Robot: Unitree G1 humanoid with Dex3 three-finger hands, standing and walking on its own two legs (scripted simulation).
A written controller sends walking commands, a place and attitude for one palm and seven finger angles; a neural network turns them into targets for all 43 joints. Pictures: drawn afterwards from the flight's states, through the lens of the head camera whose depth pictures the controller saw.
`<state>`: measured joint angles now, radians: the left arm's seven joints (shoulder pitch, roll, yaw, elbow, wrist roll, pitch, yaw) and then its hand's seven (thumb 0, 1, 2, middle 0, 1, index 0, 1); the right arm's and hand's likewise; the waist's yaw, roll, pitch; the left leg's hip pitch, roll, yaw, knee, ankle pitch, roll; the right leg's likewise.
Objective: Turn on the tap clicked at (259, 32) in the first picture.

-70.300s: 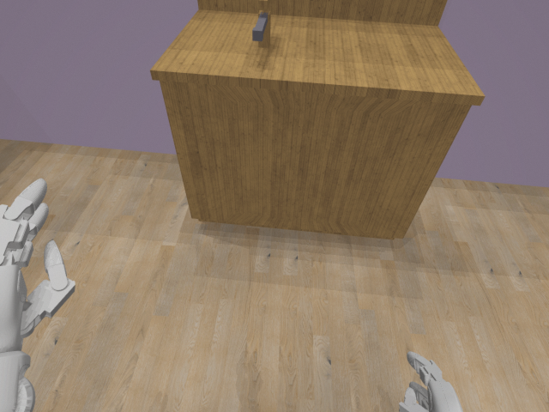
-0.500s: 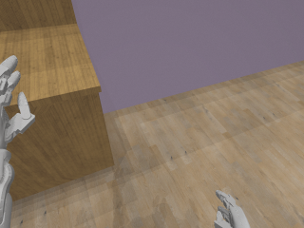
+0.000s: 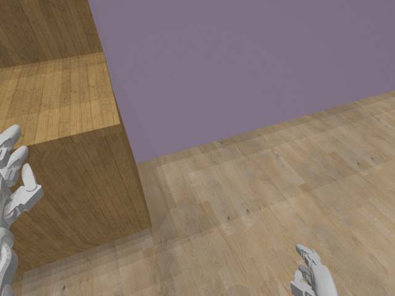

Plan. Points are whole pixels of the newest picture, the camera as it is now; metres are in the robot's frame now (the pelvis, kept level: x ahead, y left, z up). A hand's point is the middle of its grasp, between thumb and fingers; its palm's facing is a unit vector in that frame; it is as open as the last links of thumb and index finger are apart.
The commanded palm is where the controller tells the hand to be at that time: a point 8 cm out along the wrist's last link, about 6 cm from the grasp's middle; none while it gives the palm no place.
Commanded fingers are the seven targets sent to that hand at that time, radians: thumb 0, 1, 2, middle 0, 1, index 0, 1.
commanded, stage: turn the palm inward beside the body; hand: left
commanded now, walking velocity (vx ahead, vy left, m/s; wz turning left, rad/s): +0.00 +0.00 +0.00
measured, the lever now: out of the picture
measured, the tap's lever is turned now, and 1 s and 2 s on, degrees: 73 73 73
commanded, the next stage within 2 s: reach beside the lever's end, fingers flat in 1.60 s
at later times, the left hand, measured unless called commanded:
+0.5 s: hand (62, 197) +0.20 +0.24 +0.17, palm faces +0.53 -0.82 -0.19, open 7.4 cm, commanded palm +0.15 +0.28 +0.19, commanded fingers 0.00 0.90 0.90 -0.20 -0.30 -0.20 -0.30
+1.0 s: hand (67, 206) +0.19 +0.22 +0.17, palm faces +0.54 -0.83 -0.12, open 7.4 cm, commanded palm +0.12 +0.25 +0.19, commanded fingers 0.00 0.90 0.90 -0.20 -0.30 -0.20 -0.30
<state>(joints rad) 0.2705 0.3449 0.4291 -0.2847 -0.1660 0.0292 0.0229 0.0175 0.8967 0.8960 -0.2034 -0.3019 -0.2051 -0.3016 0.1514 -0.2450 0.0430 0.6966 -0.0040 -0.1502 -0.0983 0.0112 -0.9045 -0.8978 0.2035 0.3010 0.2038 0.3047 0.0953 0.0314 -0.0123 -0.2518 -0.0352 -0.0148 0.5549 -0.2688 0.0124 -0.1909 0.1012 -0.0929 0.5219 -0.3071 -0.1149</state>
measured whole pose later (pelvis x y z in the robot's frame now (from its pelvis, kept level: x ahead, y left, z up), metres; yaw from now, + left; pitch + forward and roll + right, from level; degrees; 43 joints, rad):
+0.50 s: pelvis +0.00 -0.03 -0.01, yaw +0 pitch -2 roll +2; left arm 0.34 0.27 0.40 -0.39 -0.21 0.12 0.11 0.02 0.90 0.90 -0.20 -0.30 -0.21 -0.30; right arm 0.18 -0.24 0.04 0.70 0.02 -0.16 -0.11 0.01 -0.91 -0.90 0.20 0.30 0.20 0.30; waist 0.08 0.05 -0.04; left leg -0.26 -0.01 -0.03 0.59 -0.29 -0.02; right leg -0.20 0.13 -0.10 0.56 -0.33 -0.11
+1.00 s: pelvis +0.00 -0.02 +0.00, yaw +1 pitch -5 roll +1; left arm 0.39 0.20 0.29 -0.52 -0.21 0.25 0.19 0.02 0.90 0.90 -0.20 -0.30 -0.20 -0.30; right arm 0.14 -0.22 0.06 0.69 0.02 -0.18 -0.10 0.01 -0.90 -0.90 0.20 0.30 0.20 0.30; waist 0.09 0.07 -0.03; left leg -0.19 -0.02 -0.04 0.54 -0.26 -0.01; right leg -0.12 0.12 -0.11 0.49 -0.30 -0.12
